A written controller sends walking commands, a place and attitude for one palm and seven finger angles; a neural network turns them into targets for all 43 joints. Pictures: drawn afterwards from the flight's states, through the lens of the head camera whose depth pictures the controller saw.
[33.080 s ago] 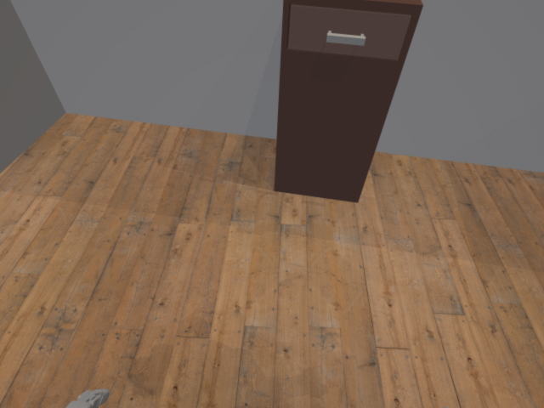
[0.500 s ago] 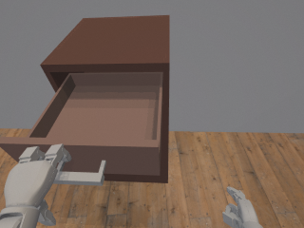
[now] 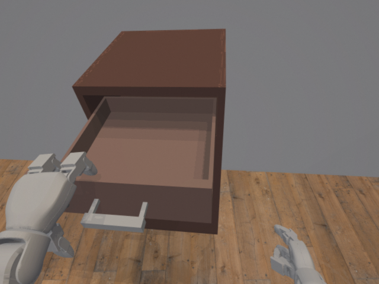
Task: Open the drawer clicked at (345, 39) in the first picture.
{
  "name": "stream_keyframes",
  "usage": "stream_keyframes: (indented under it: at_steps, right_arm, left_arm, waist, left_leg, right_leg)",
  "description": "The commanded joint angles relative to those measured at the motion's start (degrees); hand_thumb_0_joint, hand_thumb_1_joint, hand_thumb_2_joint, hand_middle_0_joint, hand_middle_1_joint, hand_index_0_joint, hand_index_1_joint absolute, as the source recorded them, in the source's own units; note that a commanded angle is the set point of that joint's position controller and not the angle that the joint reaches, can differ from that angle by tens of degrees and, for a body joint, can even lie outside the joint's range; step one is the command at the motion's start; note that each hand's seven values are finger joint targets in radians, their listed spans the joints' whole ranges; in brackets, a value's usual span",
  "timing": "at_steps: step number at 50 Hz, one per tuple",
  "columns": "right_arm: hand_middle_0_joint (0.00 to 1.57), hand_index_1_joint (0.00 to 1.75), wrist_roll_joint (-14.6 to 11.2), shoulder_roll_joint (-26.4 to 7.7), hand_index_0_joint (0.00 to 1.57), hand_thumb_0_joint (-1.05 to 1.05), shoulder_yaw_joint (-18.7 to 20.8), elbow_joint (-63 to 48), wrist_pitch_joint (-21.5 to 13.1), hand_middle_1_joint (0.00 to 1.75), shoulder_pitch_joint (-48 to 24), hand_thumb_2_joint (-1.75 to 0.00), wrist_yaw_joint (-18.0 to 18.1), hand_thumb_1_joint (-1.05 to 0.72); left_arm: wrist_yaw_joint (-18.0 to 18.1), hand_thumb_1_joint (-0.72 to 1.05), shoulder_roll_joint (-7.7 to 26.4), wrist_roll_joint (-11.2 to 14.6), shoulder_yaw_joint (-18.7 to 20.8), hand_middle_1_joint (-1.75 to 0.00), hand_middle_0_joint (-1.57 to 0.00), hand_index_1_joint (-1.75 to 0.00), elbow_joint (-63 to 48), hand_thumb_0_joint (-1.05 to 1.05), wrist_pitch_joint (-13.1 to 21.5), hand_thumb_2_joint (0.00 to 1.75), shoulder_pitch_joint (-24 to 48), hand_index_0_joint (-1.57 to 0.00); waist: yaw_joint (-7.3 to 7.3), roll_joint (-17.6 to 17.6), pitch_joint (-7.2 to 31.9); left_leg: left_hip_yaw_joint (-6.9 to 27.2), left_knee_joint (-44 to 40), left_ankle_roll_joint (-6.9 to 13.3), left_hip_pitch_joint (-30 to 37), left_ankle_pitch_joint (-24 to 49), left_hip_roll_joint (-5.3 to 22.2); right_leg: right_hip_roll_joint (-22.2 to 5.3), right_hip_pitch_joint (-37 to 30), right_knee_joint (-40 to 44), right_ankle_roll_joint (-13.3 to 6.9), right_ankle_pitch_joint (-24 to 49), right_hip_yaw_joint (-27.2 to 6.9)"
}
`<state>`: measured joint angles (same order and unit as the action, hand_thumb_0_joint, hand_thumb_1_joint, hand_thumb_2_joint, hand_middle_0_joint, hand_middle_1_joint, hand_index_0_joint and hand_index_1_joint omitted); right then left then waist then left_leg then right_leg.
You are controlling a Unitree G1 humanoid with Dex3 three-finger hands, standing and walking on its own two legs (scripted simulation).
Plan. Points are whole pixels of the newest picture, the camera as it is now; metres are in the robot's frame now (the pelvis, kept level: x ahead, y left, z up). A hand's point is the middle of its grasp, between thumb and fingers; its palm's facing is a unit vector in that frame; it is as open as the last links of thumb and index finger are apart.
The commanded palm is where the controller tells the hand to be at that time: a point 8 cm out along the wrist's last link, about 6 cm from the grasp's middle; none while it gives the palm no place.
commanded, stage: lift the hand off the handle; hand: left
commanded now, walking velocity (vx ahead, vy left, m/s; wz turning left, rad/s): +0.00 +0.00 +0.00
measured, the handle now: (116, 213) +0.23 +0.21 +0.05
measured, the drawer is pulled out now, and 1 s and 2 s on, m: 0.30 0.30 0.30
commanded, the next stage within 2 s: draw the hand back to the body in 0.48 s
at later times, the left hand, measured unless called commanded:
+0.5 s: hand (59, 182) +0.20 +0.24 +0.19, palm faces +0.19 -0.06 -0.98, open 13.9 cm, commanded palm +0.15 +0.23 +0.25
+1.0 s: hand (56, 199) +0.18 +0.25 +0.17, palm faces +0.10 -0.07 -0.99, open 13.9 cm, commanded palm +0.14 +0.25 +0.24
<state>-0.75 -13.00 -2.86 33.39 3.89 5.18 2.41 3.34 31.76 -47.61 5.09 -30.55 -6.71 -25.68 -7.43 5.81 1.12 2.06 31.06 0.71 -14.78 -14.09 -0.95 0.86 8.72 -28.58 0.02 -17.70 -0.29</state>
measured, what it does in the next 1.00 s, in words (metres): stands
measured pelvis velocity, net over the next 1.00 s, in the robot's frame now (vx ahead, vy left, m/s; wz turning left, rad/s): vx -0.01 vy -0.02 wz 0.02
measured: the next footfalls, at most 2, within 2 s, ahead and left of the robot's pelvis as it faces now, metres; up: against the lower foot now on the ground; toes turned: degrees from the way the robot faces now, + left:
none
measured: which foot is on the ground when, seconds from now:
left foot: down 0.00-1.00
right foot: down 0.00-1.00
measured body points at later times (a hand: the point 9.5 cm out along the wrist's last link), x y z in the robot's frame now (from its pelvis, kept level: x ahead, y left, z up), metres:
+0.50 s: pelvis -0.01 -0.01 +0.00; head -0.03 -0.06 +0.45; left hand +0.18 +0.24 +0.24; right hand +0.24 -0.20 -0.07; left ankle +0.03 +0.11 -0.73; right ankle -0.02 -0.12 -0.73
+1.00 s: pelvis -0.01 -0.02 +0.00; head -0.02 -0.06 +0.45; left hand +0.17 +0.25 +0.22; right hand +0.23 -0.21 -0.08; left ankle +0.03 +0.11 -0.73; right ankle -0.02 -0.12 -0.73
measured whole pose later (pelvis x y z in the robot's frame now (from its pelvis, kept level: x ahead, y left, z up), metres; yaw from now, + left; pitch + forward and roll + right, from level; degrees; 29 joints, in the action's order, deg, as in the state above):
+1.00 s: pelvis -0.01 -0.02 +0.00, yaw +1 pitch -2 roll -1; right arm -2.3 -15.8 -3.0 32.2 2.2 6.1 1.4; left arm -6.8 38.0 -38.2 12.9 -31.5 -7.1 -23.5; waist -6.4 7.1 0.8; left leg 3.6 31.0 -0.6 -15.2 -13.3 -0.2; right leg 1.7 9.2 -29.4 -1.2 -17.8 1.3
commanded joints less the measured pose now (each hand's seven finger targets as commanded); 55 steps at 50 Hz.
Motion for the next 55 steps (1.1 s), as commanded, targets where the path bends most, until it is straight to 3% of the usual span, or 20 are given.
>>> stream_keyframes:
  at_steps: [1, 4, 12, 16, 21, 24, 26, 27, 30, 31, 35, 36, 39, 41, 45, 46, 47, 50, 51, 55]
  right_arm:
    - [0.2, 0.3, -0.8, -5.99, 0.2, 0.0, 1.79, -10.2, -2.93, 0.3, -12.82, -0.9, -0.46, -0.9]
    - [0.2, 0.3, -0.78, -6.26, 0.2, 0.0, 1.89, -10.14, -2.17, 0.3, -11.98, -0.9, -0.77, -0.9]
    - [0.2, 0.3, -0.95, -5.99, 0.2, 0.0, 0.83, -11.17, -3.29, 0.3, -12.85, -0.9, -1.01, -0.9]
    - [0.2, 0.3, -1.81, -6.33, 0.2, 0.0, 0.95, -11.22, -3.68, 0.3, -14.73, -0.9, -1.37, -0.9]
    - [0.2, 0.3, -2.5, -6.53, 0.2, 0.0, 1.01, -10.36, -3.63, 0.3, -15.11, -0.9, -1.56, -0.9]
    - [0.2, 0.3, -1.94, -6.92, 0.2, 0.0, 1.45, -10.57, -3.35, 0.3, -13.33, -0.9, -1.56, -0.9]
    - [0.2, 0.3, -2.36, -6.83, 0.2, 0.0, 1.11, -11.64, -4.26, 0.3, -15.13, -0.9, -1.63, -0.9]
    - [0.2, 0.3, -1.62, -6.63, 0.2, 0.0, 0.81, -11.72, -4.0, 0.3, -13.39, -0.9, -1.51, -0.9]
    - [0.2, 0.3, -1.29, -6.92, 0.2, 0.0, 0.97, -12.32, -3.96, 0.3, -12.6, -0.9, -1.24, -0.9]
    - [0.2, 0.3, -1.73, -6.86, 0.2, 0.0, 0.82, -12.44, -4.78, 0.3, -13.98, -0.9, -1.23, -0.9]
    - [0.2, 0.3, -1.1, -6.59, 0.2, 0.0, 1.54, -11.6, -4.53, 0.3, -10.76, -0.9, -1.12, -0.9]
    - [0.2, 0.3, -1.59, -6.6, 0.2, 0.0, 1.5, -11.24, -4.9, 0.3, -12.26, -0.9, -1.29, -0.9]
    - [0.2, 0.3, -1.52, -6.87, 0.2, 0.0, 2.0, -10.9, -4.35, 0.3, -10.44, -0.9, -1.23, -0.9]
    - [0.2, 0.3, -2.27, -7.11, 0.2, 0.0, 1.93, -10.8, -4.95, 0.3, -12.34, -0.9, -1.21, -0.9]
    - [0.2, 0.3, -1.82, -7.53, 0.2, 0.0, 1.88, -12.1, -5.07, 0.3, -11.12, -0.9, -0.77, -0.9]
    - [0.2, 0.3, -2.16, -7.33, 0.2, 0.0, 1.57, -12.29, -5.81, 0.3, -13.12, -0.9, -0.7, -0.9]
    - [0.2, 0.3, -1.56, -7.22, 0.2, 0.0, 1.43, -12.26, -5.59, 0.3, -11.18, -0.9, -0.49, -0.9]
    - [0.2, 0.3, -1.07, -7.51, 0.2, 0.0, 1.52, -13.06, -5.56, 0.3, -10.37, -0.9, -0.03, -0.9]
    - [0.2, 0.3, -1.42, -7.39, 0.2, 0.0, 1.33, -13.15, -6.17, 0.3, -11.9, -0.9, -0.04, -0.9]
    - [0.2, 0.3, -1.15, -6.96, 0.2, 0.0, 2.08, -12.76, -5.14, 0.3, -8.84, -0.9, -0.69, -0.9]
  left_arm:
    - [0.01, -0.5, 10.14, 0.63, 8.73, -1.2, -0.3, -1.2, -10.14, 0.0, -2.4, 0.3, 6.32, -0.3]
    - [-2.15, -0.5, 10.23, 0.91, 6.52, -1.2, -0.3, -1.2, -11.05, 0.0, -4.03, 0.3, 9.98, -0.3]
    - [-4.69, -0.5, 14.07, 1.66, 9.41, -1.2, -0.3, -1.2, -15.09, 0.0, -3.61, 0.3, 13.7, -0.3]
    - [-5.29, -0.5, 16.89, 4.18, 13.78, -1.2, -0.3, -1.2, -14.76, 0.0, -3.92, 0.3, 13.24, -0.3]
    - [-7.59, -0.5, 15.11, 5.9, 11.52, -1.2, -0.3, -1.2, -8.88, 0.0, -5.14, 0.3, 17.78, -0.3]
    - [-9.36, -0.5, 14.43, 5.94, 9.66, -1.2, -0.3, -1.2, -8.6, 0.0, -4.79, 0.3, 14.94, -0.3]
    - [-9.67, -0.5, 16.68, 6.46, 12.06, -1.2, -0.3, -1.2, -12.56, 0.0, -4.12, 0.3, 14.23, -0.3]
    - [-10.0, -0.5, 16.72, 5.76, 11.52, -1.2, -0.3, -1.2, -12.33, 0.0, -3.46, 0.3, 13.67, -0.3]
    - [-8.92, -0.5, 18.75, 5.03, 14.03, -1.2, -0.3, -1.2, -15.61, 0.0, -1.16, 0.3, 12.87, -0.3]
    - [-7.95, -0.5, 19.59, 5.98, 15.66, -1.2, -0.3, -1.2, -17.61, 0.0, -0.57, 0.3, 13.61, -0.3]
    - [-5.72, -0.5, 20.34, 6.6, 18.82, -1.2, -0.3, -1.2, -13.36, 0.0, 1.46, 0.3, 10.21, -0.3]
    - [-5.28, -0.5, 20.89, 7.35, 20.12, -1.2, -0.3, -1.2, -12.72, 0.0, 1.19, 0.3, 10.71, -0.3]
    - [-5.1, -0.5, 18.7, 8.36, 17.99, -1.2, -0.3, -1.2, -7.62, 0.0, 0.67, 0.3, 10.68, -0.3]
    - [-5.59, -0.5, 19.38, 9.1, 18.52, -1.2, -0.3, -1.2, -7.24, 0.0, -0.2, 0.3, 11.53, -0.3]
    - [-7.86, -0.5, 18.73, 9.14, 15.24, -1.2, -0.3, -1.2, -10.28, 0.0, 0.17, 0.3, 10.93, -0.3]
    - [-8.15, -0.5, 18.83, 9.66, 15.82, -1.2, -0.3, -1.2, -11.1, 0.0, 0.32, 0.3, 10.02, -0.3]
    - [-8.66, -0.5, 18.63, 9.09, 14.86, -1.2, -0.3, -1.2, -11.56, 0.0, 1.02, 0.3, 9.7, -0.3]
    - [-7.73, -0.5, 22.14, 8.14, 18.55, -1.2, -0.3, -1.2, -15.81, 0.0, 2.89, 0.3, 8.98, -0.3]
    - [-6.8, -0.5, 23.44, 8.53, 20.89, -1.2, -0.3, -1.2, -17.09, 0.0, 3.21, 0.3, 7.77, -0.3]
    - [-4.2, -0.5, 22.84, 9.55, 24.25, -1.2, -0.3, -1.2, -16.06, 0.0, 4.68, 0.3, 3.02, -0.3]
  waist:
    - [0.29, -0.39, 5.12]
    - [0.62, -1.04, 5.28]
    - [-0.11, -0.03, 8.25]
    - [-0.25, 0.85, 6.92]
    - [1.0, -0.9, 3.14]
    - [0.66, -3.33, 5.31]
    - [0.61, -1.58, 8.07]
    - [0.21, -3.76, 8.61]
    - [0.14, -3.52, 8.78]
    - [0.52, 0.66, 8.16]
    - [0.03, -2.96, 5.41]
    - [0.19, -0.83, 4.58]
    - [0.65, -2.34, 3.31]
    - [0.96, -0.69, 3.26]
    - [1.17, -4.14, 5.63]
    - [1.37, -1.72, 5.17]
    - [1.08, -2.95, 6.36]
    - [0.62, -2.91, 7.56]
    - [0.35, -0.07, 8.02]
    - [-0.06, -1.32, 6.5]
  left_leg:
    - [-0.46, -6.31, -0.6, 7.1, 10.65, 1.42]
    - [-0.77, -7.6, -0.43, 7.0, 9.99, 1.04]
    - [-0.46, -7.28, -0.22, 7.84, 10.0, 0.91]
    - [-0.58, -6.31, -0.41, 7.8, 10.71, 0.95]
    - [-0.79, -6.99, -0.56, 5.8, 7.67, 0.61]
    - [-1.27, -6.74, -0.13, 6.25, 8.9, -0.05]
    - [-1.49, -5.47, -0.09, 6.96, 9.28, 0.14]
    - [-1.53, -5.31, 0.17, 6.56, 9.32, -0.39]
    - [-1.89, -4.13, 0.16, 7.57, 9.77, -0.17]
    - [-1.74, -3.64, -0.14, 7.44, 9.11, 0.18]
    - [-1.73, -3.11, -0.11, 7.06, 8.52, 0.0]
    - [-1.49, -2.94, -0.44, 6.45, 7.63, 0.16]
    - [-1.83, -3.31, -0.29, 5.32, 6.96, -0.18]
    - [-1.65, -3.03, -0.53, 5.42, 6.71, -0.11]
    - [-1.65, -3.13, 0.19, 5.7, 7.49, -0.5]
    - [-1.49, -2.97, 0.0, 5.59, 6.77, -0.18]
    - [-1.54, -2.95, 0.33, 5.65, 6.92, -0.56]
    - [-1.47, -2.23, 0.27, 6.76, 7.92, -0.25]
    - [-1.33, -1.88, -0.04, 6.91, 7.95, 0.21]
    - [-1.5, -1.34, -0.45, 6.25, 10.07, 0.36]
  right_leg:
    - [0.45, 3.11, 6.03, -1.23, 7.79, 2.25]
    - [0.28, 2.33, 6.16, -0.82, 7.13, 2.71]
    - [-0.04, 0.89, 6.4, -1.04, 6.32, 2.73]
    - [0.05, 1.15, 7.08, -1.02, 8.92, 1.69]
    - [0.1, 3.12, 7.71, -0.54, 6.26, 1.72]
    - [-0.07, 1.86, 7.13, -0.09, 8.4, 2.15]
    - [-0.28, 0.82, 6.5, -0.26, 10.21, 1.17]
    - [-0.58, 1.0, 6.42, -0.06, 9.59, 1.71]
    - [-1.22, 2.17, 6.71, 0.22, 10.63, 1.35]
    - [-0.97, 2.56, 6.91, -0.37, 10.08, 0.73]
    - [-1.15, 4.58, 7.57, -0.01, 8.66, 1.22]
    - [-0.76, 4.69, 7.77, -0.47, 7.79, 0.39]
    - [-0.77, 5.08, 7.63, 0.27, 7.48, 1.47]
    - [-0.71, 5.03, 7.7, 0.09, 7.79, 0.14]
    - [-1.44, 4.15, 6.49, 0.93, 9.95, 1.26]
    - [-1.02, 4.34, 6.52, 0.42, 9.13, 0.84]
    - [-1.21, 4.45, 6.47, 0.61, 8.68, 1.52]
    - [-1.77, 4.4, 6.4, 0.56, 9.63, 1.53]
    - [-1.34, 4.06, 6.45, -0.07, 9.64, 0.81]
    - [-1.39, 4.86, 5.85, -0.03, 11.33, 2.6]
